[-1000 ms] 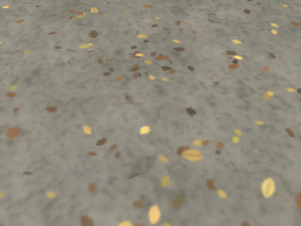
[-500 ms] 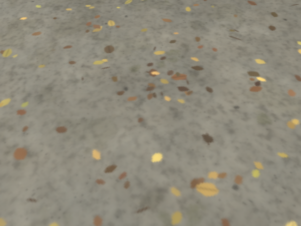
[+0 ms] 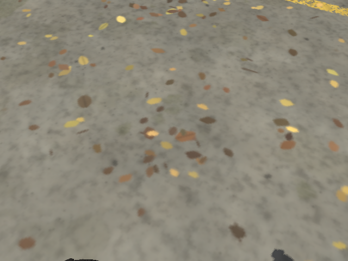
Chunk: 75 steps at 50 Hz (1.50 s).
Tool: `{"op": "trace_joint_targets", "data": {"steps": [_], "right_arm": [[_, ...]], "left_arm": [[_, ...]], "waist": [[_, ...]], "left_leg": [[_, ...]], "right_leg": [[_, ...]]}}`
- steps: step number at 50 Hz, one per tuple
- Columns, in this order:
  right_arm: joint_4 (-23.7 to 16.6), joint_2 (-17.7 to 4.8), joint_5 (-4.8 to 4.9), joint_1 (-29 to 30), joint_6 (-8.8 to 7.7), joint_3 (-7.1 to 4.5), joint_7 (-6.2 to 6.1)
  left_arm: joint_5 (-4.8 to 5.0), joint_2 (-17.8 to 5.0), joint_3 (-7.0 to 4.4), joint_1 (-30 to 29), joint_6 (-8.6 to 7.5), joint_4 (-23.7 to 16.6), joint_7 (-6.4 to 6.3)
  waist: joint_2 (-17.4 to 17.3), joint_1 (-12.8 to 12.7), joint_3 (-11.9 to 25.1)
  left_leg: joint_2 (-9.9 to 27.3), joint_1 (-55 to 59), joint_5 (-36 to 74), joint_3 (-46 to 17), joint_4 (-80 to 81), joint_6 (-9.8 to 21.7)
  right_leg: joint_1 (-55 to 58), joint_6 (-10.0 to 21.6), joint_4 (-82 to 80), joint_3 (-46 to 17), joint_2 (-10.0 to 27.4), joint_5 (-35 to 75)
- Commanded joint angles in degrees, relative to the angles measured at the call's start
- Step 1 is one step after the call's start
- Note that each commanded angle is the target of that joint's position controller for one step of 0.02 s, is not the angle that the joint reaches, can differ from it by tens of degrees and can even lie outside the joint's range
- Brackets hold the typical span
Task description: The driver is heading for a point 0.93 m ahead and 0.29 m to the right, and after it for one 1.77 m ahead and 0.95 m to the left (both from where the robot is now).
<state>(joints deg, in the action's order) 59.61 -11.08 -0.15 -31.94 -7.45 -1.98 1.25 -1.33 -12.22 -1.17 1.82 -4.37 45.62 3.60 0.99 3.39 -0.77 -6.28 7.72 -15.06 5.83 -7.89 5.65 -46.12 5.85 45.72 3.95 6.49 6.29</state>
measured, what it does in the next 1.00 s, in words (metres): walks ahead, turning right: right foot, then left foot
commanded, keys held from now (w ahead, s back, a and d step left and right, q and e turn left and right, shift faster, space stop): w+e+shift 0.82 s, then q+shift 0.18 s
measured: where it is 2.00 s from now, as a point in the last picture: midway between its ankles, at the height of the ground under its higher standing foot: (242, 122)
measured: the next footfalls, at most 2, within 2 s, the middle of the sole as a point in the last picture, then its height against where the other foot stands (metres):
right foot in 0.16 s outside the picture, level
left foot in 0.58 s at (171, 184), level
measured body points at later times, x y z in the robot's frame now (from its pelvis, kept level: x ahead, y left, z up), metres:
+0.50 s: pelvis +0.49 -0.05 +0.00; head +0.52 -0.06 +0.45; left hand +0.50 +0.24 -0.12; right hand +0.70 -0.32 -0.05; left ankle +0.76 +0.05 -0.68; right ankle +0.31 -0.04 -0.73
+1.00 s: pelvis +0.89 -0.23 -0.02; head +0.91 -0.26 +0.43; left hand +1.23 -0.29 -0.06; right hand +0.64 -0.34 -0.15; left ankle +0.80 +0.02 -0.71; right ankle +0.96 -0.39 -0.73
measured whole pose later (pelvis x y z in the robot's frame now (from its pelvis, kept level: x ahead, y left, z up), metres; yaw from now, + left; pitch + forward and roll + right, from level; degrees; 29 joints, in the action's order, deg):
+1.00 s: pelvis +0.89 -0.23 -0.02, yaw -43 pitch +1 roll +3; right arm 55.5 -14.1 1.8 -31.7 -5.6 -1.0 -0.4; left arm -1.0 -14.6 0.3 -4.6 -4.3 35.2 3.9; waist 2.8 5.4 -2.6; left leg 1.7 9.3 -25.1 11.8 -23.9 -2.3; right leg -32.2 8.4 31.7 2.0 -1.2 4.7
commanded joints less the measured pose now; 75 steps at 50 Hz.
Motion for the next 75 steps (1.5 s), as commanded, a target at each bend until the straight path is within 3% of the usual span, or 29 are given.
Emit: {"op": "trace_joint_targets", "data": {"steps": [1, 4, 6, 8, 9, 10, 13, 16, 20, 25, 28, 29, 30, 31, 33, 36, 45, 47, 48, 49, 50, 51, 52, 53, 56, 63, 72, 73, 75], "right_arm": [[-3.15, -7.88, 0.05, 0.72, -1.72, -0.57, -0.83], [-2.73, -10.38, -1.52, -0.43, -0.30, -0.81, -3.08], [-3.64, -13.58, -2.99, 2.69, 1.39, -1.82, -4.62], [-6.32, -12.38, -3.28, 10.03, 1.49, -2.09, -3.71], [-11.55, -4.32, -0.12, 5.95, 0.27, -0.37, -1.89], [-14.20, -7.75, -0.37, 12.12, -1.11, -0.05, -2.00], [-16.68, -7.83, -2.66, 18.56, -1.34, 0.36, -1.26], [-19.05, -6.19, -4.69, 20.12, 2.12, 1.14, -0.38], [-25.75, -5.49, -3.03, 35.03, 2.30, 2.46, 0.53], [-28.41, -7.98, -1.67, 38.17, 2.06, 2.19, -0.14], [-23.56, -15.21, -1.10, 17.36, 1.47, -1.01, -2.32], [-21.26, -19.09, -2.20, 4.64, 1.50, -2.59, -3.62], [-20.98, -22.34, -5.39, 3.75, 1.41, -3.38, -3.53], [-21.34, -20.61, -4.09, 7.77, 2.04, -4.02, -2.56], [-21.30, -11.19, -3.24, 15.63, 2.36, -2.17, -2.00], [-16.16, -7.54, -2.39, 11.65, 1.47, -1.11, -1.52], [-10.74, -10.61, -0.84, 8.43, -1.15, -0.70, -0.57], [-9.51, -15.88, 0.20, 7.32, -0.36, -1.51, -1.17], [-10.30, -23.17, 3.64, 9.06, 0.26, -3.23, -2.46], [-10.34, -22.37, 4.14, 12.82, 0.97, -2.89, -2.82], [-11.65, -18.52, 2.98, 12.29, 0.96, -1.83, -2.95], [-11.56, -7.98, -0.15, 0.73, 0.81, 0.64, -1.59], [-8.87, -11.63, 1.92, -4.30, 0.34, -0.28, -1.11], [-10.94, -14.70, 3.74, 2.07, 0.79, -1.59, -1.23], [-11.47, -10.49, 2.64, 6.20, 4.28, -2.06, -3.00], [-17.55, -6.89, 1.27, 11.47, 7.74, -2.69, -3.02], [-23.85, -10.80, 1.20, 16.49, 8.69, -4.60, 1.11], [-22.72, -13.03, 0.72, 11.68, 8.31, -5.81, 0.39], [-24.91, -24.73, -1.57, 9.75, 7.45, -8.29, -0.99]], "left_arm": [[1.03, -0.81, 0.89, -5.31, -0.45, -3.63, 0.29], [0.53, -4.58, -0.10, -2.93, -0.60, -2.47, -0.48], [0.48, -8.63, -1.85, 14.19, -0.43, 2.25, -0.74], [0.19, -12.82, -4.63, 30.86, 0.72, 7.16, -2.05], [-1.44, -18.26, -6.12, 25.71, 1.43, 6.23, -2.20], [-0.12, -15.55, -6.15, 23.97, 1.51, 5.84, -2.03], [0.14, -9.01, -4.66, 19.24, 0.65, 6.23, -2.80], [1.48, -8.88, -3.85, 18.31, -1.26, 5.52, -3.17], [1.46, -11.34, -4.64, 22.00, -2.14, 4.72, -2.78], [1.96, -13.62, -5.58, 25.32, -1.49, 4.30, -2.93], [1.17, -18.66, -6.67, 19.80, -1.75, 2.39, -3.02], [0.78, -14.33, -5.57, 17.24, -2.31, 0.67, -2.79], [3.66, -3.25, -2.87, 24.52, -2.07, -1.63, -3.16], [3.21, -8.08, -2.48, 23.56, -1.22, -3.03, -3.75], [0.77, -10.77, -3.14, 14.94, 0.27, -2.72, -2.89], [-0.61, -6.43, -2.31, 11.09, 2.55, -5.36, -0.59], [-1.30, -2.95, 1.13, -2.82, 1.40, -12.25, 2.04], [-2.12, -5.57, 0.46, 3.03, 0.78, -9.28, 1.26], [2.58, -9.46, -1.94, 5.12, -0.26, -11.15, 0.21], [2.18, -11.84, -2.68, 11.62, -0.51, -9.06, -0.61], [-0.05, -16.31, -3.96, 18.73, -0.31, -6.34, -1.99], [-2.69, -19.31, -3.21, 18.04, -0.27, -6.40, -2.99], [-2.64, -15.92, -2.77, 19.52, 0.15, -8.00, -2.78], [-1.12, -14.56, -2.97, 16.62, 0.39, -8.10, -2.44], [1.08, -8.15, -1.66, 6.00, -0.83, -7.39, -2.55], [-0.21, -8.52, -2.64, -0.56, 0.10, -5.83, -5.42], [3.90, -12.33, -4.72, -0.17, 3.36, -3.89, -5.80], [3.93, -11.27, -4.68, 1.91, 3.60, -3.17, -5.57], [-0.23, -8.20, -3.73, 2.88, 3.41, -7.54, -4.90]], "waist": [[-3.56, -1.91, -9.18], [-6.77, -4.12, -2.86], [-9.28, -12.71, 6.71], [-4.25, -18.95, 11.44], [17.07, -9.10, 13.94], [5.50, -10.75, 14.56], [-7.45, -3.84, 0.03], [-6.00, -0.19, -3.80], [-1.48, -4.82, -7.08], [2.56, -7.86, -2.07], [3.13, 4.04, 10.91], [0.54, 9.31, 18.03], [-18.08, 2.80, 25.62], [-19.36, 1.57, 25.52], [-5.37, 0.77, 8.39], [-5.92, -1.92, 1.49], [-2.10, -4.14, -8.21], [-5.67, -7.23, -3.70], [-9.19, -11.66, 2.99], [-8.53, -16.66, 6.26], [-5.72, -18.11, 11.88], [12.10, -8.72, 23.20], [8.82, -10.26, 35.51], [5.40, -9.96, 28.37], [-0.81, -2.35, 9.53], [4.21, 0.50, 4.66], [3.44, -0.14, 4.37], [-0.61, 1.67, 5.90], [-22.59, -2.06, 12.34]], "left_leg": [[14.48, -10.30, 42.17, 0.75, 7.89, -0.50], [16.42, 3.45, 74.36, 4.21, -4.02, -3.38], [18.04, 3.76, 84.30, 4.86, -28.29, -4.22], [11.76, -18.68, 38.48, 3.82, -66.19, -2.07], [1.59, -50.55, -13.54, -2.73, -88.51, -6.24], [4.57, -57.36, -7.48, -11.21, -86.96, -3.74], [10.72, -50.47, -1.93, -11.54, -71.43, -3.50], [13.17, -45.38, -3.70, -8.90, -61.46, -7.06], [11.02, -38.12, 15.21, -4.28, -38.08, -8.57], [6.39, -31.04, 20.75, -5.07, -22.32, -6.06], [6.06, -5.93, 11.34, -6.99, -21.12, -4.56], [14.16, 8.31, -2.67, -13.73, -24.28, -3.43], [33.96, 23.02, -14.31, -41.67, -18.20, 1.51], [34.29, 18.39, -25.86, -55.74, -9.95, 3.17], [27.76, 0.81, -18.23, -36.00, -7.63, 1.54], [23.69, -9.81, -1.22, -19.74, -5.24, -0.42], [17.24, -22.08, 44.92, 5.37, 1.97, -1.73], [18.33, -16.56, 60.34, 4.67, -5.92, -0.87], [20.04, -11.49, 67.46, 0.84, -14.66, -0.79], [18.90, -10.49, 65.41, 0.67, -24.94, -1.92], [14.26, -18.59, 45.59, -0.20, -42.18, -4.03], [4.69, -37.29, -22.88, -5.03, -68.41, -6.41], [4.65, -39.37, -25.87, -19.67, -75.35, -5.97], [6.94, -42.28, -21.73, -17.02, -74.06, -6.89], [12.32, -41.09, -10.74, -10.73, -67.24, -9.90], [14.26, -39.20, 6.46, -6.75, -52.13, -10.30], [9.09, -31.88, 5.19, 1.19, -27.88, -1.83], [6.78, -24.10, 12.17, 0.21, -22.87, 0.65], [23.97, -3.79, 50.14, -39.05, -17.31, 17.02]], "right_leg": [[11.04, 2.51, -9.17, 4.10, -4.39, 5.55], [15.86, 4.46, -11.37, 8.41, -11.62, -1.42], [31.88, 6.47, -11.41, 7.36, -14.98, -7.05], [55.69, 10.11, -11.04, -4.87, -7.09, -19.33], [73.49, 23.32, -17.16, -40.29, 8.05, -21.33], [72.23, 22.85, -27.87, -49.11, 8.85, -28.05], [46.27, 15.47, -33.70, -35.35, 2.94, -19.65], [31.13, 14.09, -36.13, -27.69, -2.74, -15.70], [23.21, 10.52, -38.04, -23.19, -7.52, 0.22], [38.43, 5.97, -30.91, -25.06, -5.67, 17.61], [37.83, 2.48, -4.42, -25.31, -6.90, 27.24], [29.17, 2.22, 12.30, -22.86, -9.18, 13.94], [10.78, 0.82, 31.54, -15.93, -15.29, -36.67], [4.06, 1.81, 36.99, -12.24, -11.44, -32.55], [2.95, 1.22, 32.76, -9.44, -5.75, -22.23], [3.66, 0.64, 30.84, -8.67, -1.63, -21.90], [19.31, 0.84, -4.22, 2.52, -7.94, -1.62], [29.34, 1.76, -9.45, 3.14, -12.23, -4.60], [34.47, 3.07, -9.76, -1.99, -10.47, -5.76], [40.30, 4.82, -18.92, -4.27, -7.95, 2.07], [54.70, 6.51, -18.24, -9.67, -0.70, 22.05], [75.84, 12.94, -6.27, -25.42, 17.25, 61.60], [77.06, 17.44, -7.71, -30.85, 21.55, 62.77], [68.26, 17.24, -13.58, -25.48, 18.79, 48.89], [42.67, 10.58, -24.54, -13.24, 11.71, 26.68], [30.49, 7.80, -30.65, 4.24, 8.61, 13.00], [41.34, 0.63, -15.19, 8.95, 12.69, 11.71], [38.39, -2.08, -5.29, 10.41, 9.44, 10.55], [7.58, -10.51, 28.54, 3.33, -9.11, -46.31]]}}
Keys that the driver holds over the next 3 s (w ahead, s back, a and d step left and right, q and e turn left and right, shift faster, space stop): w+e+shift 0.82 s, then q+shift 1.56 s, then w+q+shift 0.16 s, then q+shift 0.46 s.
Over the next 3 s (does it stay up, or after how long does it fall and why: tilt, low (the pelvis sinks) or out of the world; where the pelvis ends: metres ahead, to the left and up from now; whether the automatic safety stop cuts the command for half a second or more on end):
stays up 1.27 -0.24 0.01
